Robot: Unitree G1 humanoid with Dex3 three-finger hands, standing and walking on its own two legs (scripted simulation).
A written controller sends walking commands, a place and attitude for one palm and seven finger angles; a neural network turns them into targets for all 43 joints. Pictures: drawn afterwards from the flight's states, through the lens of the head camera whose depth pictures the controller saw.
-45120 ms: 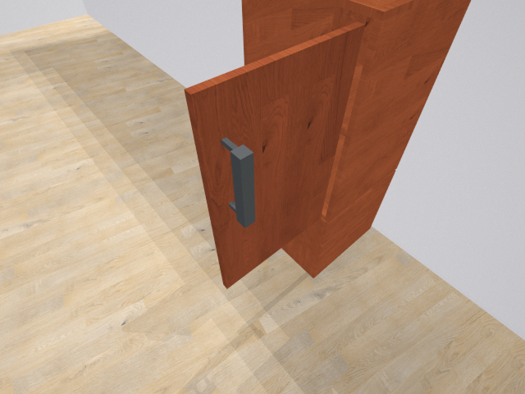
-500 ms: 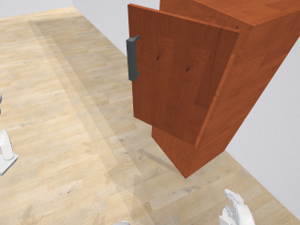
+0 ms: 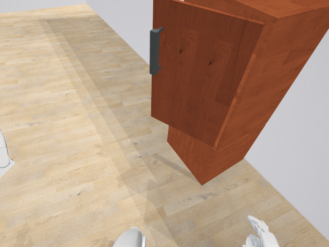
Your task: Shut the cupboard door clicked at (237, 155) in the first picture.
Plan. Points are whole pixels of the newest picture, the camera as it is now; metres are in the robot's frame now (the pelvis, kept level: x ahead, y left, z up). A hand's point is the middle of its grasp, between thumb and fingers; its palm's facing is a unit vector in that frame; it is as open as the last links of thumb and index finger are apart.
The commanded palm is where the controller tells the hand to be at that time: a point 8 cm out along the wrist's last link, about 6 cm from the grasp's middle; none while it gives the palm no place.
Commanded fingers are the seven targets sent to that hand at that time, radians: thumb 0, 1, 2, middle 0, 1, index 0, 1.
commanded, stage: stop stepping back and stand still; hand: left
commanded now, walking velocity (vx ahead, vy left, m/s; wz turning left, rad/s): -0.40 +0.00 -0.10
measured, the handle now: (157, 51) +0.78 +0.08 +0.09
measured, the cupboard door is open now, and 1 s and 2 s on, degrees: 26 26 26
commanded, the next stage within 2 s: let the arm hang, fingers relaxed in 0.74 s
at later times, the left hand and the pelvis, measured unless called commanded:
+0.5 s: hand out of the picture +0.12 +0.30 +0.20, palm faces +0.46 -0.79 -0.40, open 7.4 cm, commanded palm +0.07 +0.33 +0.20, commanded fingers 0.00 0.90 0.90 -0.20 -0.30 -0.20 -0.30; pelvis -0.08 +0.03 +0.02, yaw -2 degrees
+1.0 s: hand out of the picture +0.12 +0.26 -0.03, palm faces +0.07 -0.92 -0.37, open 7.4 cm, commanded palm none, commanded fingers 0.00 0.90 0.90 -0.20 -0.30 -0.20 -0.30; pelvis -0.08 +0.04 +0.01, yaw -1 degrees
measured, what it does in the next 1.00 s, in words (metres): steps on the spot: left foot, then right foot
